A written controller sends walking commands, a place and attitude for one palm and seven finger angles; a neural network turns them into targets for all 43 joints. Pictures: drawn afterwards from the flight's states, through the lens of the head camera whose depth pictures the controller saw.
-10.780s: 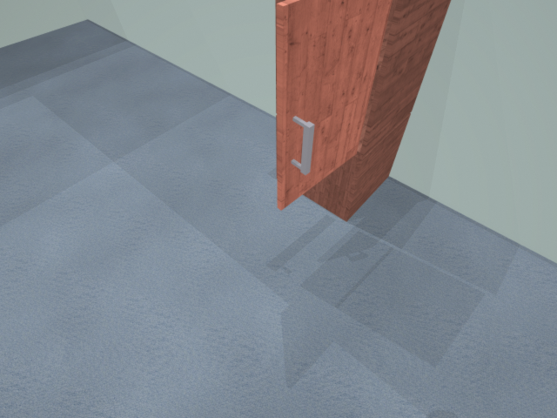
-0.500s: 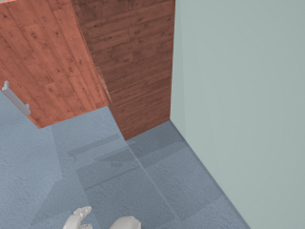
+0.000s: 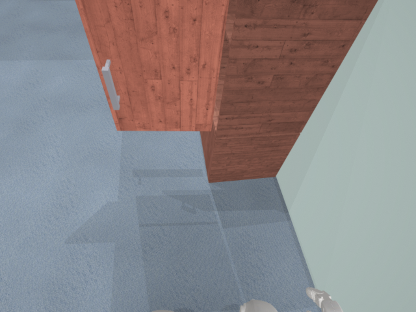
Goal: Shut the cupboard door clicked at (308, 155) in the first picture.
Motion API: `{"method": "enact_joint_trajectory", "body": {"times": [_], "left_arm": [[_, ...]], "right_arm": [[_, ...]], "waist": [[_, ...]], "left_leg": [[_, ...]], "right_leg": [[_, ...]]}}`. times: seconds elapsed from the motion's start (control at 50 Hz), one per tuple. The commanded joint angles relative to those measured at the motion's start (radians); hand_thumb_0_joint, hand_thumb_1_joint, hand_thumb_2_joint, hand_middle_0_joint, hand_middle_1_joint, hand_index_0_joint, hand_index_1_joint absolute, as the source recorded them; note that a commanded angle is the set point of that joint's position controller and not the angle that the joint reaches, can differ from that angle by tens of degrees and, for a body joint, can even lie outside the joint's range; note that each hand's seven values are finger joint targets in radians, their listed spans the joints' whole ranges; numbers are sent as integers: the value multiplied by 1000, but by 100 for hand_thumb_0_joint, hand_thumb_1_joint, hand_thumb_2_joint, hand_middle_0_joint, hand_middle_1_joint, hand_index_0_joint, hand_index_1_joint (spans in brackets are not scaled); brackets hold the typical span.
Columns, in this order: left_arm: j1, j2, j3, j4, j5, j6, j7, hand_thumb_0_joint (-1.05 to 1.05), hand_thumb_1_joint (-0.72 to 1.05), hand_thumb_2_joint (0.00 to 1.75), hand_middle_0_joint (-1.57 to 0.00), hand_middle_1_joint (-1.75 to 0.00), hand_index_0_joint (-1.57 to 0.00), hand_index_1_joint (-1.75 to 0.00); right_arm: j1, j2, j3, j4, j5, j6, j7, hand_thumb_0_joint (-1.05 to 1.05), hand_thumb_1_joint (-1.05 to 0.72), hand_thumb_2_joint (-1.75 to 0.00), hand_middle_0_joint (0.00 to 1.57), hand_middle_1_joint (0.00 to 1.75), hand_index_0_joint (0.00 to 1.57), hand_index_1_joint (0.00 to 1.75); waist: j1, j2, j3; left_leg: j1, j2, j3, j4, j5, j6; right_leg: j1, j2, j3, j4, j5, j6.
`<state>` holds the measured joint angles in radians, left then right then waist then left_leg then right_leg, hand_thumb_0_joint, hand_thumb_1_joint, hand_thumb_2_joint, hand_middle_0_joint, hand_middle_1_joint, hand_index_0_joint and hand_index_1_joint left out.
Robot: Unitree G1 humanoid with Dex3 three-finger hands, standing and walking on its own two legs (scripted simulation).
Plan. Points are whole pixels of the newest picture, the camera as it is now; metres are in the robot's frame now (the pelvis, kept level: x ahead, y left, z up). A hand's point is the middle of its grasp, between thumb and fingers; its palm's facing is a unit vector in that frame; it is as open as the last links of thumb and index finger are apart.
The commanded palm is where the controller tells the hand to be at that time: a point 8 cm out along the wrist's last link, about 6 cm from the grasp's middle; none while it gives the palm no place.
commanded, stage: take the last steps up to it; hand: left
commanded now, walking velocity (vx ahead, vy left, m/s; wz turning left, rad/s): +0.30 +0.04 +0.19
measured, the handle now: (112, 85) +0.73 +0.38 -0.09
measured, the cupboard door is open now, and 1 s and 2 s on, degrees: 85 85 85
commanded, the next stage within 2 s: come to a stop and stand still in 1.00 s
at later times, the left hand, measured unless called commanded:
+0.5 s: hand out of the picture +0.03 +0.15 -0.15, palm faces +0.13 -0.97 -0.22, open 7.2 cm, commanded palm none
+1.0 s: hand (106, 260) +0.22 +0.25 -0.17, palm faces +0.15 -0.97 -0.18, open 7.3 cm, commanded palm none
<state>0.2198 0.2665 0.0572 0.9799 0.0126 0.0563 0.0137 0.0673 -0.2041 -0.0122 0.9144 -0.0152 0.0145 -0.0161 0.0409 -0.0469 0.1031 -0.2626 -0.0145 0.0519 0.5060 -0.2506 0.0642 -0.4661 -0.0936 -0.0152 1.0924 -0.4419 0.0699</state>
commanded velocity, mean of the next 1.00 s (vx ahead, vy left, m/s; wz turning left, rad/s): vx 0.26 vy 0.03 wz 0.05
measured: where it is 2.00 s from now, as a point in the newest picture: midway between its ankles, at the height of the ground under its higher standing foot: (190, 292)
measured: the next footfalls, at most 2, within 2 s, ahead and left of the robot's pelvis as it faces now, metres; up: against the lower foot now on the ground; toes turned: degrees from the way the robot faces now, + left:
right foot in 0.26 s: +0.04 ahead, -0.14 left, +0.00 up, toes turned -2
left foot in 0.72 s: +0.28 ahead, +0.16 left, +0.00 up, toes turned +11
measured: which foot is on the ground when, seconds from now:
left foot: down 0.00-0.26, up 0.28-0.70, down 0.72-1.00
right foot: up 0.00-0.24, down 0.26-0.72, up 0.74-1.00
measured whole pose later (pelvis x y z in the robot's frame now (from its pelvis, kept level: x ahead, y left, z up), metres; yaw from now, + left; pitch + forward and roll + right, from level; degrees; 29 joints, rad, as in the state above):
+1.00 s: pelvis +0.19 +0.06 +0.00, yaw +5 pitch +0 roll +1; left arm 0.21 0.18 0.06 1.04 0.03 -0.01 0.01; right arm 0.23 -0.15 -0.03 1.04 -0.02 -0.07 -0.03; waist 0.02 -0.05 0.05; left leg -0.18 -0.03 0.18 0.38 -0.20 0.08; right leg -0.54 -0.11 -0.06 1.00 -0.27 0.01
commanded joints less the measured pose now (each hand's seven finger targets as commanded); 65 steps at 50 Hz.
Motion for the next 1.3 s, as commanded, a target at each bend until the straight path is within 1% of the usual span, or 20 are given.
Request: {"method": "enact_joint_trajectory", "body": {"times": [0.0, 0.12, 0.2, 0.22, 0.24, 0.26, 0.28, 0.32, 0.4, 0.58, 0.64, 0.66, 0.68, 0.7, 0.72, 0.84, 1.1, 1.16, 1.2, 1.28], "left_arm": [[24, 36, -1, -62, 6, -24, 0, 0, 90, 90, -20, -30, -20, -30], [-69, 10, -6, -97, 14, -49, -22, 0, 90, 90, -20, -30, -20, -30], [48, 10, 2, -49, 14, -71, -26, 0, 90, 90, -20, -30, -20, -30], [123, 39, 14, -24, 17, -81, -19, 0, 90, 90, -20, -30, -20, -30], [205, 117, 31, -4, 27, -89, -8, 0, 90, 90, -20, -30, -20, -30], [238, 156, 33, -1, 19, -88, 0, 0, 90, 90, -20, -30, -20, -30], [188, 122, 22, -10, 14, -87, 2, 0, 90, 90, -20, -30, -20, -30], [118, 42, 6, -7, 10, -108, 4, 0, 90, 90, -20, -30, -20, -30], [168, -7, -6, 31, 3, -138, 5, 0, 90, 90, -20, -30, -20, -30], [252, 31, -7, 127, 16, -134, 8, 0, 90, 90, -20, -30, -20, -30], [215, 45, 0, 130, 12, -125, 7, 0, 90, 90, -20, -30, -20, -30], [221, 32, -4, 126, 8, -122, 4, 0, 90, 90, -20, -30, -20, -30], [247, -13, -9, 106, -3, -117, -3, 0, 90, 90, -20, -30, -20, -30], [194, -50, -23, 62, -7, -116, -4, 0, 90, 90, -20, -30, -20, -30], [139, -49, -16, 42, -4, -111, 2, 0, 90, 90, -20, -30, -20, -30], [184, -92, -10, 88, 18, -73, -12, 0, 90, 90, -20, -30, -20, -30], [-51, -56, -15, -20, 11, -70, -13, 0, 90, 90, -20, -30, -20, -30], [104, -22, -15, 41, 6, -91, 3, 0, 90, 90, -20, -30, -20, -30], [118, 75, -11, 61, -2, -100, 19, 0, 90, 90, -20, -30, -20, -30], [29, 64, -6, 45, -1, -81, 40, 0, 90, 90, -20, -30, -20, -30]], "right_arm": [[127, -185, -53, -9, -1, -17, -12, 0, -90, -90, 20, 30, 20, 30], [190, -174, -67, 26, -13, -22, -1, 0, -90, -90, 20, 30, 20, 30], [173, -153, -67, 39, -5, -25, 1, 0, -90, -90, 20, 30, 20, 30], [162, -111, -62, 39, 0, -30, 4, 0, -90, -90, 20, 30, 20, 30], [151, -43, -47, 17, 10, -34, 9, 0, -90, -90, 20, 30, 20, 30], [70, -89, -55, -18, -5, -30, 19, 0, -90, -90, 20, 30, 20, 30], [64, -106, -66, -16, -15, -27, 27, 0, -90, -90, 20, 30, 20, 30], [114, -101, -73, 41, -18, -20, 33, 0, -90, -90, 20, 30, 20, 30], [161, -40, -64, 88, -10, -15, 42, 0, -90, -90, 20, 30, 20, 30], [40, -7, -43, 61, -2, -36, 54, 0, -90, -90, 20, 30, 20, 30], [182, -32, -50, 107, -8, -51, 40, 0, -90, -90, 20, 30, 20, 30], [316, -75, -60, 148, -12, -58, 30, 0, -90, -90, 20, 30, 20, 30], [439, -183, -86, 171, -21, -66, 15, 0, -90, -90, 20, 30, 20, 30], [515, -240, -97, 179, -13, -59, 0, 0, -90, -90, 20, 30, 20, 30], [471, -234, -96, 176, -10, -52, -9, 0, -90, -90, 20, 30, 20, 30], [246, -57, -39, 119, -5, -87, -15, 0, -90, -90, 20, 30, 20, 30], [312, -66, -37, 147, -15, -69, -15, 0, -90, -90, 20, 30, 20, 30], [304, -44, -27, 163, -2, -65, -21, 0, -90, -90, 20, 30, 20, 30], [345, -12, -22, 164, 18, -44, -15, 0, -90, -90, 20, 30, 20, 30], [331, -3, -32, 184, 21, -1, -24, 0, -90, -90, 20, 30, 20, 30]], "waist": [[-47, 157, -166], [-77, 210, -92], [-12, 139, -94], [25, 38, -95], [58, -225, -88], [88, -229, -10], [46, -114, 47], [-5, -175, 93], [-29, -65, 46], [1, -144, 30], [-83, -127, -13], [-135, -27, -100], [-173, 178, -221], [-183, 299, -271], [-162, 217, -206], [-27, 144, -46], [-55, 84, -16], [5, 8, -156], [-28, -101, -201], [-33, -185, -195]], "left_leg": [[180, 260, -205, -163, 499, 113], [92, 246, -302, -246, -66, 120], [-78, 172, -272, -163, -223, 65], [-208, 104, -210, -37, -265, 23], [-410, -23, -49, 219, -308, -40], [-485, -6, -52, 419, -352, -55], [-490, 28, -99, 501, -255, -52], [-454, 68, -99, 572, -105, -67], [-401, 80, -47, 524, 30, -101], [-273, 57, 58, 184, 6, -80], [20, -9, 117, 34, 27, -50], [227, 12, 86, -16, 61, -36], [439, 253, -214, -43, 94, 46], [472, 403, -449, -170, 149, 128], [389, 443, -449, -222, 138, 161], [7, 301, -124, -322, 131, 81], [87, 301, -79, -239, 349, 109], [80, 175, 17, -11, 437, -18], [-56, 69, 37, 42, -63, -103], [-58, 65, 9, 139, -248, -115]], "right_leg": [[-16, 7, -1, -50, 32, 10], [57, 36, -49, -311, -25, -20], [360, 75, -78, -616, 105, -38], [514, 13, 2, -723, 63, -55], [625, -222, 303, -867, -128, -129], [509, -389, 499, -979, -230, -218], [422, -365, 436, -1004, -249, -234], [364, -271, 317, -990, -111, -188], [413, -197, 55, -939, 351, -157], [464, -215, -39, -846, 582, -170], [356, -184, -95, -654, 705, -145], [278, -143, -121, -457, 658, -122], [69, -23, -179, -207, 299, -71], [-64, 50, -115, 53, -135, -69], [-118, 11, -36, 181, -132, -94], [-35, -49, -5, 83, 131, -66], [81, 10, -51, -429, 146, -67], [378, -7, -5, -680, 609, -68], [515, -242, 155, -621, 1211, -201], [472, -239, 111, -613, 1276, -250]]}}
